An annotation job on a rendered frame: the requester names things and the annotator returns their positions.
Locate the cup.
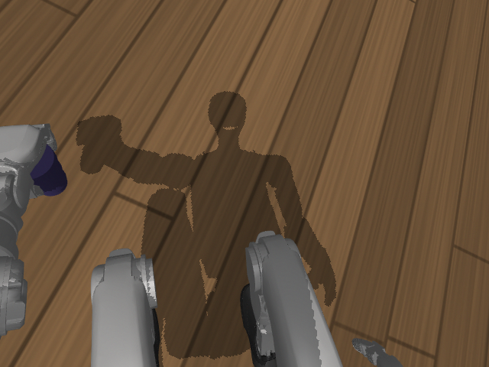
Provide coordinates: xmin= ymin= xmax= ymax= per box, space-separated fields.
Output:
xmin=30 ymin=144 xmax=67 ymax=196

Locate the right robot foot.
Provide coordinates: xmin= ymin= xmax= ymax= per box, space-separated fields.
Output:
xmin=240 ymin=284 xmax=277 ymax=367

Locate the left robot arm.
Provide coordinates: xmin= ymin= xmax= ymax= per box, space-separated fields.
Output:
xmin=0 ymin=162 xmax=31 ymax=339

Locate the right robot hand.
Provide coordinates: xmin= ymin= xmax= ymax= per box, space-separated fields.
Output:
xmin=352 ymin=338 xmax=403 ymax=367

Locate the left robot hand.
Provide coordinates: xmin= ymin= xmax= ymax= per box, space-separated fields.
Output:
xmin=0 ymin=123 xmax=57 ymax=199

